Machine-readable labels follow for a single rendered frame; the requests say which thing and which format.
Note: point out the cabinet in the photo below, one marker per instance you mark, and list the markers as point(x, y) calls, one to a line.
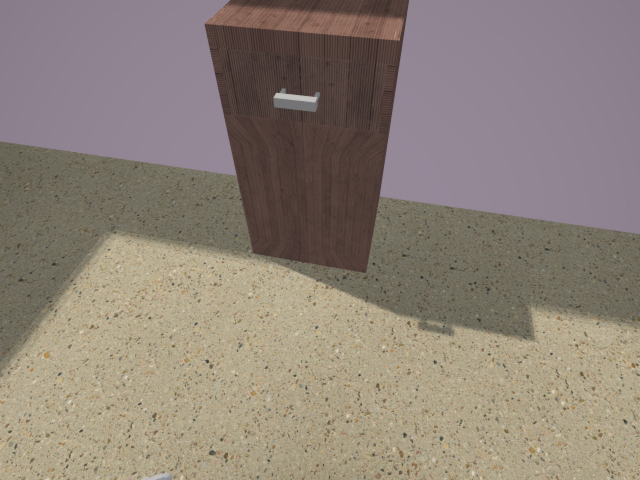
point(310, 192)

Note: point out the drawer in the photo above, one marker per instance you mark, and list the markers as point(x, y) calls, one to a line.
point(351, 92)

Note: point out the handle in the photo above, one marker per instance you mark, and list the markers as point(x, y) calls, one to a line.
point(296, 102)

